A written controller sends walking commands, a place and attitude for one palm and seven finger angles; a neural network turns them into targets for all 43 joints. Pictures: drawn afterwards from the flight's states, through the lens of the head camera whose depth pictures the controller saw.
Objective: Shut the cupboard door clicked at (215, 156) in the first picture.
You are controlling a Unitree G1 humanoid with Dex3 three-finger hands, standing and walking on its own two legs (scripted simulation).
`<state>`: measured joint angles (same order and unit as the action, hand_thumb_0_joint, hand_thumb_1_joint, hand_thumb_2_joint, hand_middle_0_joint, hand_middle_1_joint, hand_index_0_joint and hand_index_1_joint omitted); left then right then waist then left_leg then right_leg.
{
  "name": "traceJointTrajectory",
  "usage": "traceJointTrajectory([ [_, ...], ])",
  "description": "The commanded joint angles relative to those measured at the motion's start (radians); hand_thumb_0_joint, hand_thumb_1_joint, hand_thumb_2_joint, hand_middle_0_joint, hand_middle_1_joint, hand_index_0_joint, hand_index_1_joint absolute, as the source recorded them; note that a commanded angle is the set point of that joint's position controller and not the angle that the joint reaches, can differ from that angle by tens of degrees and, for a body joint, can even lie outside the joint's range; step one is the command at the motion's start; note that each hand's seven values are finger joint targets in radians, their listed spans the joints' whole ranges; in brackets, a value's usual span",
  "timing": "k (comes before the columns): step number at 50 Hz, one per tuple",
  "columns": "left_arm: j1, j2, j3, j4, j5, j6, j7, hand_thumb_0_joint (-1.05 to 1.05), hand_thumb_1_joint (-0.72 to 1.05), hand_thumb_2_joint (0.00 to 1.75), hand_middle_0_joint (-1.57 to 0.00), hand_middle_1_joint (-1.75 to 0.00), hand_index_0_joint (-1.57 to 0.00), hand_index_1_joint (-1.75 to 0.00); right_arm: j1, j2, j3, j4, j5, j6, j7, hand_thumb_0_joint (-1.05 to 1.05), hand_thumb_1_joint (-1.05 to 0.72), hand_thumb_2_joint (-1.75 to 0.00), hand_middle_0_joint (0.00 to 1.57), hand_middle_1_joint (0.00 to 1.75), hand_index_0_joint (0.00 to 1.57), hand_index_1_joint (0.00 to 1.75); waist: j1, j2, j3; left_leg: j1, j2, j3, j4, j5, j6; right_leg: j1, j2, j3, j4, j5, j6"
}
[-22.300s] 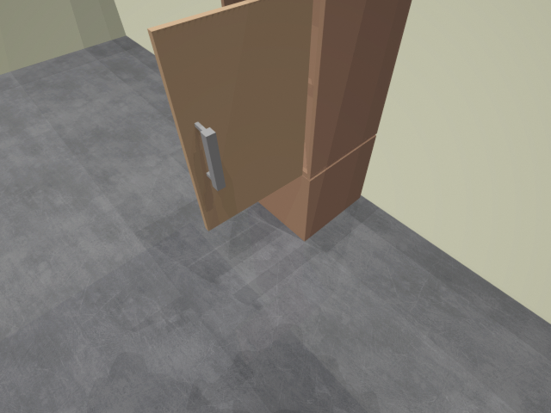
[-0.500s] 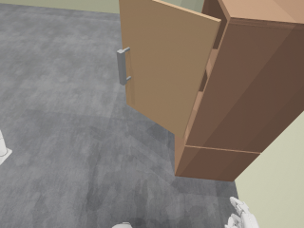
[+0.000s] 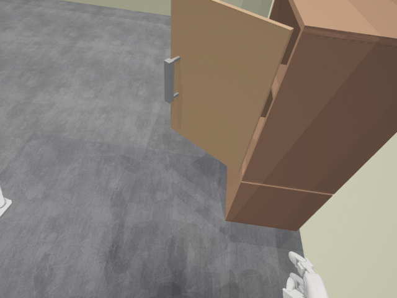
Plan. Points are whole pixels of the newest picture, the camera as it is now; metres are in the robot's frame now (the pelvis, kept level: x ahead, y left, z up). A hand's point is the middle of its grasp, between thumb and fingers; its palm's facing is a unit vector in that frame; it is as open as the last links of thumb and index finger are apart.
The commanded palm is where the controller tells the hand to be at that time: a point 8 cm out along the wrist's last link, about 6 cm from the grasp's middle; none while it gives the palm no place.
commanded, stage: step back with the hand held close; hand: left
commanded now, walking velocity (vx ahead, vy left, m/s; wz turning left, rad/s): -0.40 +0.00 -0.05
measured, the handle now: (173, 79) +0.84 +0.18 -0.05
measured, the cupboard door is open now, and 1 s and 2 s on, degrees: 57 57 57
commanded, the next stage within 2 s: stop stepping back and stand still in 0.06 s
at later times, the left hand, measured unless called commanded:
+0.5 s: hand out of the picture +0.06 +0.24 +0.14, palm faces +0.39 -0.84 -0.38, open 7.4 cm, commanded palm +0.00 +0.27 +0.18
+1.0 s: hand out of the picture -0.09 +0.23 +0.16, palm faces +0.36 -0.82 -0.44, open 7.4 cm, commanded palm -0.14 +0.27 +0.18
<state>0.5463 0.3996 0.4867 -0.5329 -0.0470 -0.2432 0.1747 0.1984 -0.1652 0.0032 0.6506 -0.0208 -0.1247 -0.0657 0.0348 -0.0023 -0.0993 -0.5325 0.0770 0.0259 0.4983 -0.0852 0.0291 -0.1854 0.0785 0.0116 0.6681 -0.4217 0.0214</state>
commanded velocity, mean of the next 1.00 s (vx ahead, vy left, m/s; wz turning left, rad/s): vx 0.16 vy -0.01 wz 0.00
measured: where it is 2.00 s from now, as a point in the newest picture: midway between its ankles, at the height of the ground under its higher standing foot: outside the picture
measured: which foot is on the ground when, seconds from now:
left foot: down 0.00-0.14, up 0.16-0.26, down 0.28-0.56, up 0.58-0.80, down 0.82-1.00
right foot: up 0.00-0.06, down 0.08-0.82, up 0.84-1.00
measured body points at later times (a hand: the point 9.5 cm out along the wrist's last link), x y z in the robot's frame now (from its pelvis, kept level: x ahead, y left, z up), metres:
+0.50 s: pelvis -0.17 -0.02 +0.00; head -0.20 -0.01 +0.45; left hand +0.03 +0.28 +0.17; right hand -0.05 -0.30 -0.07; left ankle -0.03 +0.06 -0.73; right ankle -0.20 -0.12 -0.73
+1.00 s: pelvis -0.29 -0.02 +0.00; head -0.33 -0.01 +0.45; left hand -0.11 +0.27 +0.18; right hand -0.19 -0.25 -0.09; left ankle -0.27 +0.12 -0.73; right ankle -0.26 -0.11 -0.68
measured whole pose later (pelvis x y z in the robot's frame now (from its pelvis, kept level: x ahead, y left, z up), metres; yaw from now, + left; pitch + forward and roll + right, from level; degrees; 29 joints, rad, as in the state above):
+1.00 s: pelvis -0.29 -0.02 +0.00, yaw -3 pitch -2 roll +0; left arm 0.58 0.39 0.38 -0.44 -0.01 -0.16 0.15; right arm 0.32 -0.15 0.03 0.66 -0.01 -0.11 -0.06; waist -0.05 -0.02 -0.07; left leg -0.25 0.07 0.06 0.52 -0.26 0.02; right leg -0.50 0.00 -0.08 0.97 -0.33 0.00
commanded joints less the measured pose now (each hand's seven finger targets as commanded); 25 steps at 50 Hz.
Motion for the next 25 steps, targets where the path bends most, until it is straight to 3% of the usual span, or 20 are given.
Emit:
traceJointTrajectory([
  [1, -0.151, 0.155, -0.012, -0.231, 0.003, -0.066, -0.013, 0.00, 0.90, 0.90, -0.20, -0.30, -0.20, -0.30, -0.051, -0.179, -0.064, -0.070, -0.011, -0.070, 0.003, 0.00, -0.90, -0.90, 0.20, 0.30, 0.20, 0.30, -0.039, 0.254, -0.161, 0.576, 0.198, -0.189, -0.091, 0.554, 0.047, -0.182, -0.015, -0.009, -0.309, 0.094, 0.000],
  [3, -0.171, 0.211, 0.040, -0.273, 0.000, -0.079, -0.018, 0.00, 0.90, 0.90, -0.20, -0.30, -0.20, -0.30, -0.070, -0.175, -0.073, -0.085, 0.000, -0.066, 0.005, 0.00, -0.90, -0.90, 0.20, 0.30, 0.20, 0.30, -0.018, 0.233, -0.256, 0.685, 0.173, -0.112, -0.009, 0.678, 0.028, -0.139, -0.019, -0.020, -0.358, 0.211, 0.006],
  [5, -0.099, 0.289, 0.132, -0.307, -0.001, -0.087, -0.024, 0.00, 0.90, 0.90, -0.20, -0.30, -0.20, -0.30, -0.098, -0.171, -0.072, -0.123, 0.000, -0.053, 0.006, 0.00, -0.90, -0.90, 0.20, 0.30, 0.20, 0.30, -0.005, 0.189, -0.317, 0.593, 0.126, -0.052, 0.008, 0.559, 0.004, -0.016, -0.033, -0.031, -0.332, 0.451, 0.004],
  [6, -0.070, 0.292, 0.146, -0.320, -0.013, -0.087, -0.031, 0.00, 0.90, 0.90, -0.20, -0.30, -0.20, -0.30, -0.109, -0.143, -0.067, -0.155, 0.014, -0.035, 0.007, 0.00, -0.90, -0.90, 0.20, 0.30, 0.20, 0.30, -0.011, 0.100, -0.324, 0.544, 0.084, 0.002, 0.041, 0.493, -0.012, 0.005, -0.076, -0.012, -0.314, 0.619, 0.004],
  [7, -0.046, 0.327, 0.175, -0.342, -0.021, -0.089, -0.035, 0.00, 0.90, 0.90, -0.20, -0.30, -0.20, -0.30, -0.118, -0.124, -0.060, -0.189, 0.028, -0.015, 0.005, 0.00, -0.90, -0.90, 0.20, 0.30, 0.20, 0.30, -0.019, -0.026, -0.322, 0.493, 0.025, 0.066, 0.102, 0.372, -0.030, 0.007, -0.148, 0.028, -0.308, 0.845, 0.019],
  [8, -0.003, 0.363, 0.225, -0.332, -0.034, -0.092, -0.035, 0.00, 0.90, 0.90, -0.20, -0.30, -0.20, -0.30, -0.153, -0.115, -0.048, -0.226, 0.044, -0.002, -0.002, 0.00, -0.90, -0.90, 0.20, 0.30, 0.20, 0.30, -0.017, -0.177, -0.277, 0.363, -0.042, 0.095, 0.166, 0.085, -0.047, 0.048, -0.231, 0.058, -0.301, 1.162, 0.057],
  [9, 0.089, 0.368, 0.251, -0.288, -0.034, -0.088, -0.030, 0.00, 0.90, 0.90, -0.20, -0.30, -0.20, -0.30, -0.169, -0.118, -0.044, -0.252, 0.061, 0.006, -0.007, 0.00, -0.90, -0.90, 0.20, 0.30, 0.20, 0.30, -0.010, -0.250, -0.223, 0.198, -0.080, 0.071, 0.231, -0.171, -0.042, 0.099, -0.290, 0.082, -0.236, 1.301, 0.062],
  [10, 0.204, 0.393, 0.303, -0.230, -0.036, -0.071, -0.022, 0.00, 0.90, 0.90, -0.20, -0.30, -0.20, -0.30, -0.158, -0.122, -0.042, -0.257, 0.066, 0.016, -0.009, 0.00, -0.90, -0.90, 0.20, 0.30, 0.20, 0.30, 0.001, -0.208, -0.213, 0.120, -0.075, 0.022, 0.269, -0.253, -0.031, 0.097, -0.315, 0.088, -0.203, 1.187, 0.027],
  [11, 0.274, 0.330, 0.262, -0.191, -0.042, -0.047, -0.025, 0.00, 0.90, 0.90, -0.20, -0.30, -0.20, -0.30, -0.139, -0.100, -0.021, -0.256, 0.059, 0.034, -0.016, 0.00, -0.90, -0.90, 0.20, 0.30, 0.20, 0.30, -0.021, -0.120, -0.158, 0.046, -0.060, -0.007, 0.218, -0.248, -0.026, 0.146, -0.309, 0.104, -0.184, 1.086, -0.031],
  [12, 0.261, 0.312, 0.253, -0.158, -0.036, -0.021, -0.020, 0.00, 0.90, 0.90, -0.20, -0.30, -0.20, -0.30, -0.114, -0.109, -0.012, -0.242, 0.048, 0.049, -0.024, 0.00, -0.90, -0.90, 0.20, 0.30, 0.20, 0.30, -0.040, -0.040, -0.141, 0.067, -0.053, 0.001, 0.142, -0.166, -0.029, 0.137, -0.290, 0.119, -0.179, 0.988, -0.070],
  [14, 0.155, 0.258, 0.178, -0.106, -0.040, 0.011, -0.005, 0.00, 0.90, 0.90, -0.20, -0.30, -0.20, -0.30, -0.069, -0.151, -0.013, -0.200, 0.038, 0.052, -0.037, 0.00, -0.90, -0.90, 0.20, 0.30, 0.20, 0.30, -0.074, 0.039, -0.094, 0.256, -0.028, 0.003, 0.027, 0.225, -0.019, 0.013, -0.198, 0.055, -0.164, 0.861, -0.032],
  [16, 0.076, 0.228, 0.108, -0.031, -0.033, 0.038, 0.000, 0.00, 0.90, 0.90, -0.20, -0.30, -0.20, -0.30, -0.031, -0.195, -0.032, -0.180, 0.042, 0.036, -0.042, 0.00, -0.90, -0.90, 0.20, 0.30, 0.20, 0.30, -0.072, 0.058, -0.068, 0.412, 0.046, -0.075, 0.006, 0.524, 0.009, -0.100, -0.100, -0.007, -0.137, 0.676, 0.025],
  [17, 0.064, 0.229, 0.089, -0.024, -0.030, 0.045, 0.003, 0.00, 0.90, 0.90, -0.20, -0.30, -0.20, -0.30, -0.021, -0.198, -0.037, -0.178, 0.041, 0.033, -0.041, 0.00, -0.90, -0.90, 0.20, 0.30, 0.20, 0.30, -0.062, 0.114, -0.088, 0.441, 0.088, -0.121, -0.022, 0.514, 0.028, -0.128, -0.080, -0.019, -0.147, 0.421, 0.034],
  [18, 0.043, 0.198, 0.041, -0.034, -0.033, 0.047, -0.002, 0.00, 0.90, 0.90, -0.20, -0.30, -0.20, -0.30, -0.022, -0.197, -0.039, -0.179, 0.042, 0.027, -0.038, 0.00, -0.90, -0.90, 0.20, 0.30, 0.20, 0.30, -0.054, 0.137, -0.060, 0.400, 0.123, -0.177, -0.096, 0.330, 0.033, -0.124, -0.063, -0.013, -0.174, 0.145, 0.026],
  [19, -0.002, 0.171, 0.002, -0.040, -0.028, 0.050, -0.005, 0.00, 0.90, 0.90, -0.20, -0.30, -0.20, -0.30, -0.040, -0.206, -0.040, -0.180, 0.041, 0.018, -0.038, 0.00, -0.90, -0.90, 0.20, 0.30, 0.20, 0.30, -0.051, 0.140, 0.011, 0.271, 0.141, -0.220, -0.191, 0.006, 0.035, -0.080, -0.047, -0.006, -0.183, 0.014, 0.011],
  [20, -0.069, 0.166, -0.020, -0.071, -0.018, 0.045, -0.006, 0.00, 0.90, 0.90, -0.20, -0.30, -0.20, -0.30, -0.071, -0.211, -0.038, -0.185, 0.043, 0.008, -0.043, 0.00, -0.90, -0.90, 0.20, 0.30, 0.20, 0.30, -0.047, 0.156, 0.081, 0.140, 0.137, -0.251, -0.298, -0.367, 0.038, -0.036, -0.040, 0.001, -0.195, 0.003, -0.002],
  [21, -0.096, 0.163, -0.025, -0.086, -0.005, 0.047, -0.002, 0.00, 0.90, 0.90, -0.20, -0.30, -0.20, -0.30, -0.083, -0.211, -0.032, -0.194, 0.038, 0.004, -0.048, 0.00, -0.90, -0.90, 0.20, 0.30, 0.20, 0.30, -0.048, 0.179, 0.146, 0.011, 0.122, -0.260, -0.384, -0.580, 0.027, 0.024, -0.030, -0.020, -0.188, -0.009, -0.019],
  [23, -0.160, 0.174, -0.026, -0.158, 0.013, 0.043, 0.002, 0.00, 0.90, 0.90, -0.20, -0.30, -0.20, -0.30, -0.077, -0.209, -0.038, -0.206, 0.026, -0.008, -0.049, 0.00, -0.90, -0.90, 0.20, 0.30, 0.20, 0.30, -0.050, 0.230, 0.115, -0.056, 0.088, -0.210, -0.422, -0.673, -0.006, 0.127, -0.007, -0.050, -0.155, -0.010, -0.034],
  [24, -0.161, 0.182, -0.019, -0.189, 0.021, 0.043, 0.003, 0.00, 0.90, 0.90, -0.20, -0.30, -0.20, -0.30, -0.072, -0.205, -0.042, -0.207, 0.026, -0.014, -0.045, 0.00, -0.90, -0.90, 0.20, 0.30, 0.20, 0.30, -0.043, 0.222, 0.070, -0.065, 0.064, -0.178, -0.399, -0.693, -0.014, 0.164, 0.004, -0.064, -0.146, -0.046, -0.038],
  [25, -0.151, 0.252, 0.036, -0.246, 0.023, 0.040, 0.007, 0.00, 0.90, 0.90, -0.20, -0.30, -0.20, -0.30, -0.078, -0.201, -0.048, -0.209, 0.022, -0.017, -0.044, 0.00, -0.90, -0.90, 0.20, 0.30, 0.20, 0.30, -0.041, 0.183, 0.023, -0.042, 0.035, -0.150, -0.354, -0.672, -0.019, 0.177, 0.002, -0.062, -0.176, -0.070, -0.045],
])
